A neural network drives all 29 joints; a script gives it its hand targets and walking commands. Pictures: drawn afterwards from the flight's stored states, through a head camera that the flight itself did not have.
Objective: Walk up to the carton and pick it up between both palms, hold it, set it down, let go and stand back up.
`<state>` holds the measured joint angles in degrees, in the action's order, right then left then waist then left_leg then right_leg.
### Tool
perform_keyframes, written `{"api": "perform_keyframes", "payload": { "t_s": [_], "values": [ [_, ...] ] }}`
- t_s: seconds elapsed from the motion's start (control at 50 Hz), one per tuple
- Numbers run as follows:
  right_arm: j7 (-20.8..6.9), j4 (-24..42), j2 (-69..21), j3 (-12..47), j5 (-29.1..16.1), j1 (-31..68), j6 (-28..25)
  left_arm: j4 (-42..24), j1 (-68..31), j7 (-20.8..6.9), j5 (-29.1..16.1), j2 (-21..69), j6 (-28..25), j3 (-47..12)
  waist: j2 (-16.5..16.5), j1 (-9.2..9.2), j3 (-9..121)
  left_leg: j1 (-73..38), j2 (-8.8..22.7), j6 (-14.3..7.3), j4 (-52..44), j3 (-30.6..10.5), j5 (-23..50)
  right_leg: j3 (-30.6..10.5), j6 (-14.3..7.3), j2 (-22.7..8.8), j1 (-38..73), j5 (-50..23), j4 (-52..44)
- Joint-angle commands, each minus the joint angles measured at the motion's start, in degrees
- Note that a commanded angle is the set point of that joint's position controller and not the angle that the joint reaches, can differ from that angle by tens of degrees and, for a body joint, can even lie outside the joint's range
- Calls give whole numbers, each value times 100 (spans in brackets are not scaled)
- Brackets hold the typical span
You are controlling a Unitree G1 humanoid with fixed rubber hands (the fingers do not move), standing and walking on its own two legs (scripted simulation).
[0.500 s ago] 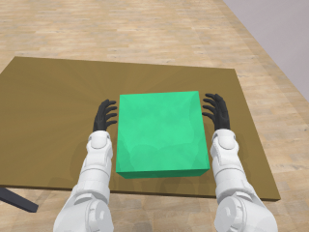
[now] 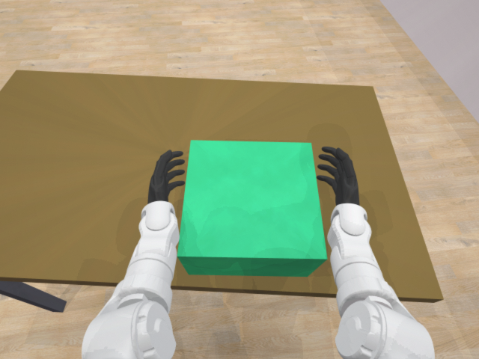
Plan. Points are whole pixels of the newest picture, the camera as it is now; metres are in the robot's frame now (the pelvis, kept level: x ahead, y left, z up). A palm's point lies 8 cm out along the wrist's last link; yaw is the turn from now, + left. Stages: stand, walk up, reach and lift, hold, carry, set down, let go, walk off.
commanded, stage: set down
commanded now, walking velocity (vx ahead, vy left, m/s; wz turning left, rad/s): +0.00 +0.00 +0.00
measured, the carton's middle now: (249, 209) +0.41 -0.01 -0.05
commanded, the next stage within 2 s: none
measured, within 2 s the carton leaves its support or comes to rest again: rests again in 0.48 s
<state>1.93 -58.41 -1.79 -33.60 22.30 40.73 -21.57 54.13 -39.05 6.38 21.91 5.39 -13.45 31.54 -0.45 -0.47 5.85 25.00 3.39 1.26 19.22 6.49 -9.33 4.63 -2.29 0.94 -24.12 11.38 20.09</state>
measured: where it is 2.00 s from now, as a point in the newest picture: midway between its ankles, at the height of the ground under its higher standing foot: outside the picture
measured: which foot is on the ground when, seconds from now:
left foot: down 0.00-1.00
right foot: down 0.00-1.00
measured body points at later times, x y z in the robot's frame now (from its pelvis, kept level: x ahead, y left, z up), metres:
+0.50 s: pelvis -0.01 +0.01 +0.00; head +0.07 +0.01 +0.44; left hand +0.40 +0.16 +0.01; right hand +0.40 -0.17 +0.03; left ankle -0.02 +0.13 -0.74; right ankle -0.04 -0.09 -0.74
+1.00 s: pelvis -0.01 +0.00 +0.00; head +0.09 +0.00 +0.44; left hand +0.41 +0.16 +0.01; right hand +0.41 -0.17 +0.02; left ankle -0.02 +0.13 -0.74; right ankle -0.04 -0.09 -0.74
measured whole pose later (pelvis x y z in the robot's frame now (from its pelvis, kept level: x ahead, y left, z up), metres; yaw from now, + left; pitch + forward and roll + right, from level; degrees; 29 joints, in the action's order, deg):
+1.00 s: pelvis -0.01 +0.00 +0.00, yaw +1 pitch +17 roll +0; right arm 0.8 -58.2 -3.5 -38.4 26.5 41.8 -23.1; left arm 56.5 -41.9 4.0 25.8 3.6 -16.1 35.0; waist -0.5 -1.0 5.4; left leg 28.8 3.3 1.2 21.3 5.4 -9.4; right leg 5.5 -2.6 0.7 -27.5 11.7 22.0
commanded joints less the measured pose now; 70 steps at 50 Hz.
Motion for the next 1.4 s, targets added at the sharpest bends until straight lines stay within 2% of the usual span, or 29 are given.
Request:
{"api": "perform_keyframes", "payload": {
  "t_s": [0.0, 0.2, 0.28, 0.42, 0.62, 0.86, 0.94, 1.08, 1.22, 1.3, 1.38],
  "values": [
    [-884, -184, -2587, 1518, 555, 2490, -285, 195, -2480, -762, 320, 2437, -322, -1473, -256, 94, 2809, -981, -88, -137, 222, -99, 1897, -92, 443, -205, 2065, -4110, 488],
    [-930, -149, -2547, 1168, 696, 2562, -130, 235, -2780, -780, 382, 2232, -321, -1245, -196, 40, 2586, -907, -102, -171, 81, -62, 1305, -92, 425, -204, 1837, -3117, 310],
    [-961, -114, -2451, 993, 761, 2568, -80, 140, -2833, -729, 443, 2245, -280, -1245, -54, -12, 2639, -1134, -79, -117, 129, -85, 1313, -37, 365, -177, 1513, -2636, 203],
    [-1029, -82, -2331, 829, 774, 2461, -25, 34, -2657, -661, 557, 2258, -199, -1205, 28, -2, 2517, -1511, -16, -56, 216, -133, 1576, 59, 288, -118, 1094, -2240, 94],
    [-1007, -7, -2375, 892, 784, 2394, -158, 9, -2403, -663, 645, 2265, -315, -1132, -124, -19, 2522, -1458, -22, -91, 408, -191, 2054, 60, 356, -120, 1130, -2919, 271],
    [-881, -194, -2476, 1010, 855, 2279, -364, 447, -2186, -746, 666, 2214, -537, -1008, -262, -43, 2488, -814, -68, -194, 441, -190, 1828, -52, 457, -219, 1394, -3520, 492],
    [-868, -292, -2492, 944, 894, 2234, -355, 514, -2212, -757, 681, 2192, -561, -981, -265, -71, 2407, -761, -72, -205, 391, -196, 1646, -51, 458, -210, 1323, -3302, 480],
    [-894, -336, -2379, 807, 899, 2204, -315, 519, -2240, -712, 733, 2151, -561, -967, -90, -84, 2445, -997, -52, -144, 464, -219, 1739, -12, 384, -162, 960, -2853, 385],
    [-905, -365, -2230, 723, 904, 2093, -272, 547, -2113, -664, 783, 2016, -547, -864, -113, -69, 2384, -1127, -55, -132, 534, -225, 1858, 10, 361, -131, 781, -2646, 329],
    [-870, -375, -1939, 667, 841, 2098, -280, 483, -2171, -595, 724, 1790, -571, -864, -86, -100, 2424, -1191, -43, -119, 577, -236, 1911, 27, 352, -109, 620, -2556, 340],
    [-685, -480, -1063, 561, 580, 1929, -263, 531, -2052, -381, 622, 915, -586, -634, -121, -68, 2424, -1192, -55, -123, 623, -212, 1992, -46, 365, -95, 631, -2578, 324]
  ]
}}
